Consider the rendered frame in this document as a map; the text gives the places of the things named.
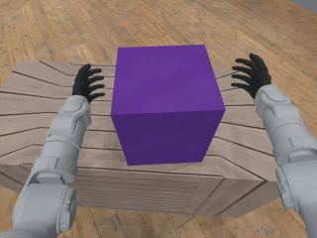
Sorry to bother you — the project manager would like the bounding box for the robot left upper arm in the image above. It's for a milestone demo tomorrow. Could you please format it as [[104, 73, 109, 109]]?
[[0, 183, 76, 238]]

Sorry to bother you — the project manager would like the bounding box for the pedestal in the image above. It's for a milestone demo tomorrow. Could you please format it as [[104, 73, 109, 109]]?
[[0, 60, 280, 218]]

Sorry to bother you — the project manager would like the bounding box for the robot right forearm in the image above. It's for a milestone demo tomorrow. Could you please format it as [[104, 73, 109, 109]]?
[[254, 84, 317, 167]]

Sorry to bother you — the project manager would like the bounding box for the robot right hand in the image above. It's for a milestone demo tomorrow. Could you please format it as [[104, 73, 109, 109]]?
[[231, 53, 271, 99]]

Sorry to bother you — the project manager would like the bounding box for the carton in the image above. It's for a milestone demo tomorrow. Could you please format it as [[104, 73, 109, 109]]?
[[110, 45, 226, 166]]

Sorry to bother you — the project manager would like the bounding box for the robot right upper arm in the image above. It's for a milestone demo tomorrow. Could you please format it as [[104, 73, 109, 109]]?
[[275, 160, 317, 238]]

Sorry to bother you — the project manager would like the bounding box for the robot left hand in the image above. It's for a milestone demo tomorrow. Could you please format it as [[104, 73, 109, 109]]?
[[71, 63, 105, 104]]

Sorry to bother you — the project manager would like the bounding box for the robot left forearm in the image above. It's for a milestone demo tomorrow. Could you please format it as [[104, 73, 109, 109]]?
[[12, 95, 92, 226]]

